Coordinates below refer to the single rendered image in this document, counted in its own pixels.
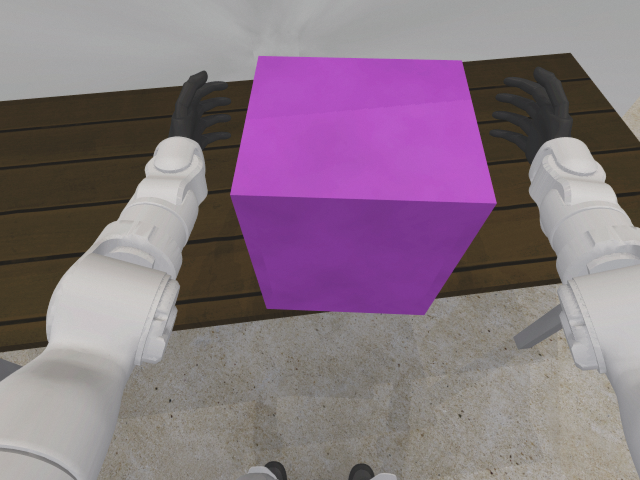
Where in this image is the left robot shin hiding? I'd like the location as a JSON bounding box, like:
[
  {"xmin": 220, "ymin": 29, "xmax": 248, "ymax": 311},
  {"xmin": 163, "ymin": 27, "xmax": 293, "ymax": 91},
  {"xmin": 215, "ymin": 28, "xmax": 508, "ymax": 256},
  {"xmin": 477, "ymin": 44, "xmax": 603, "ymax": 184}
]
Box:
[{"xmin": 248, "ymin": 466, "xmax": 277, "ymax": 479}]

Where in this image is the robot right hand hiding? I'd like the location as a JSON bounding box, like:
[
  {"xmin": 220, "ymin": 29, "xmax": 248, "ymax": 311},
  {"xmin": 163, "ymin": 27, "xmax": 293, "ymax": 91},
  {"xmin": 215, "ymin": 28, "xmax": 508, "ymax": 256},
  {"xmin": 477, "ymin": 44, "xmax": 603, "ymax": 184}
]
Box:
[{"xmin": 489, "ymin": 67, "xmax": 573, "ymax": 165}]

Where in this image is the carton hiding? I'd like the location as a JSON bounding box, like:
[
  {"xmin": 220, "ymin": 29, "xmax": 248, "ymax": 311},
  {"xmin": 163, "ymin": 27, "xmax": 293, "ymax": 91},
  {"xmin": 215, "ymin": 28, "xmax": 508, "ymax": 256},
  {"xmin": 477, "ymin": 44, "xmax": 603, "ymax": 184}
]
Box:
[{"xmin": 230, "ymin": 56, "xmax": 497, "ymax": 315}]

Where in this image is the robot right upper arm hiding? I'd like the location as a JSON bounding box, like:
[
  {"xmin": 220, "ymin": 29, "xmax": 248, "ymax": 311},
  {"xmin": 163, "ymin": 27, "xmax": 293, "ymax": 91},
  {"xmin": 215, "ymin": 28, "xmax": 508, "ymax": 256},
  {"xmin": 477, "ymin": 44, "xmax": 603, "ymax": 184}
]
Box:
[{"xmin": 557, "ymin": 264, "xmax": 640, "ymax": 479}]

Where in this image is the robot left upper arm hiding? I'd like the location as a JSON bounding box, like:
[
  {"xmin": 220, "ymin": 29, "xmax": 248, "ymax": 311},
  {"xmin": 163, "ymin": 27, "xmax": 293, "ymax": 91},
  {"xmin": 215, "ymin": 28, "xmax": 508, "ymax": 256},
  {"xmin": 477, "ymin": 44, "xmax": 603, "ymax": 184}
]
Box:
[{"xmin": 0, "ymin": 253, "xmax": 180, "ymax": 480}]

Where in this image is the table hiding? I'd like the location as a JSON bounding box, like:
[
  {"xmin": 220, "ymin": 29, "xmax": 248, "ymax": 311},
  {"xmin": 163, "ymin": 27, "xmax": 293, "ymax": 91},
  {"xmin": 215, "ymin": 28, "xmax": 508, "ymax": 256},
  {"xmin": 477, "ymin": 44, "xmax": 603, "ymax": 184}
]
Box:
[{"xmin": 0, "ymin": 53, "xmax": 640, "ymax": 382}]

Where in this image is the robot left hand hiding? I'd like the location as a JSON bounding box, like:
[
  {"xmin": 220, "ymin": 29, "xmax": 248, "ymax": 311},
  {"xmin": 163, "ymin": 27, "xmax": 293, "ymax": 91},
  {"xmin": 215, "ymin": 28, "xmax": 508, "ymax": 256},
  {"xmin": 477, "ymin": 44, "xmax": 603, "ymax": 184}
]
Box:
[{"xmin": 168, "ymin": 71, "xmax": 231, "ymax": 151}]

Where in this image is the left robot forearm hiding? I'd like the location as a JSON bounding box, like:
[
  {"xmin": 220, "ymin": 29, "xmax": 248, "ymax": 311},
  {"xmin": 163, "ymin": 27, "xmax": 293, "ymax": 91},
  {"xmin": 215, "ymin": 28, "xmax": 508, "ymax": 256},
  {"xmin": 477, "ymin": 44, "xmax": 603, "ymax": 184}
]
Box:
[{"xmin": 46, "ymin": 136, "xmax": 208, "ymax": 342}]

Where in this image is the right robot forearm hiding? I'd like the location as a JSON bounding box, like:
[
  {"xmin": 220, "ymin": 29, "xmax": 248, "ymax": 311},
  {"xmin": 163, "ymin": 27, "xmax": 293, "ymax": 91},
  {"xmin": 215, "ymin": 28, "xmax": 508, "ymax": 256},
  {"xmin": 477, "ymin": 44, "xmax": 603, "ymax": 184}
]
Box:
[{"xmin": 529, "ymin": 137, "xmax": 640, "ymax": 285}]

